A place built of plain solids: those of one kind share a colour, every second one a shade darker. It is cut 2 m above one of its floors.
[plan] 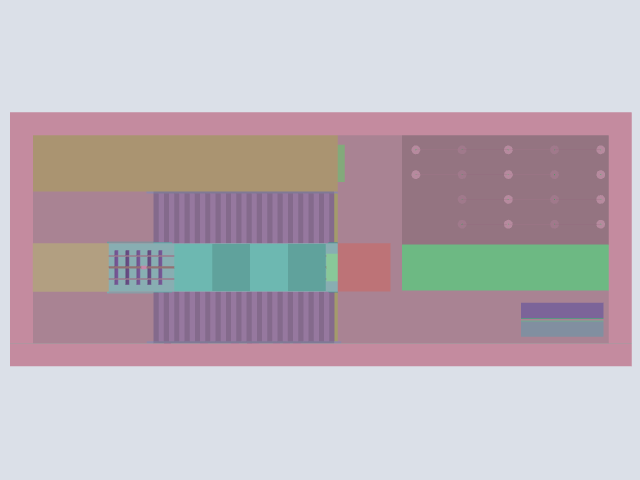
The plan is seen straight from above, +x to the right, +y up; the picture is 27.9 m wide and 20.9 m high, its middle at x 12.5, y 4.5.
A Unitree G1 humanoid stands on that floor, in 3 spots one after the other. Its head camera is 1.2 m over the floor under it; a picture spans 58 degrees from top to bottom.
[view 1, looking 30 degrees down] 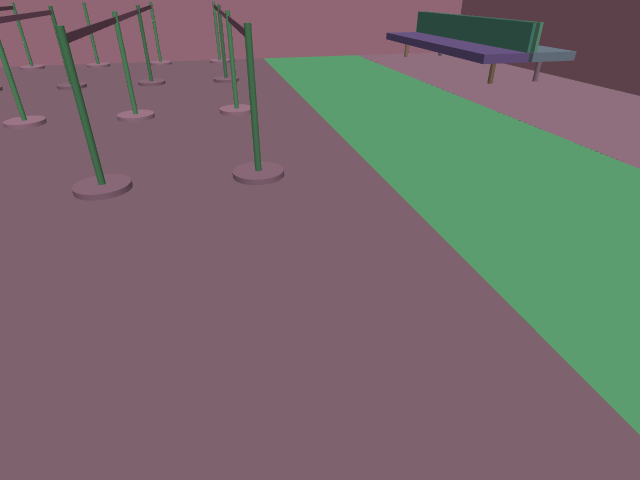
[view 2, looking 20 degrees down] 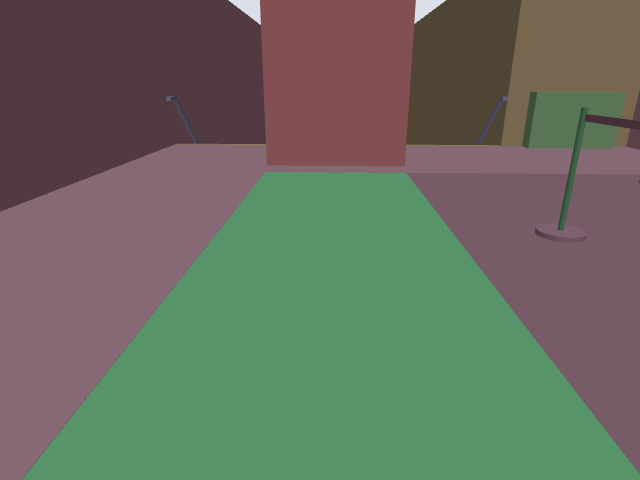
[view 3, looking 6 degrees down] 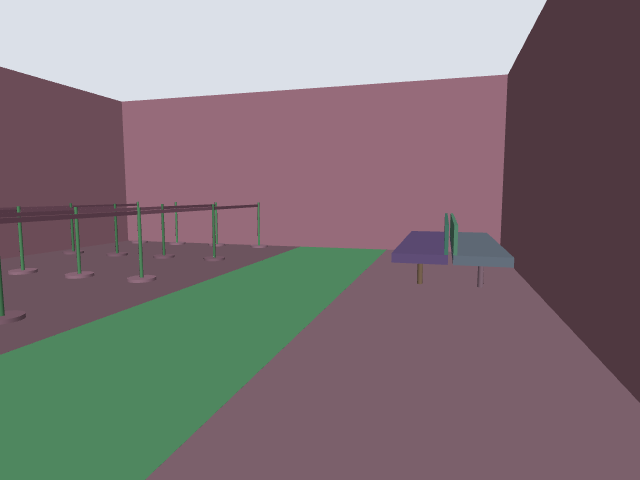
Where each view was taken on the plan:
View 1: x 15.62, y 5.48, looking -14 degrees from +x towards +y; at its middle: floor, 2.40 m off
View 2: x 22.18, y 3.30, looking -178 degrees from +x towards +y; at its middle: floor_zwa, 3.51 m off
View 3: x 15.62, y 1.12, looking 16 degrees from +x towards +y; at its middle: wall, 9.89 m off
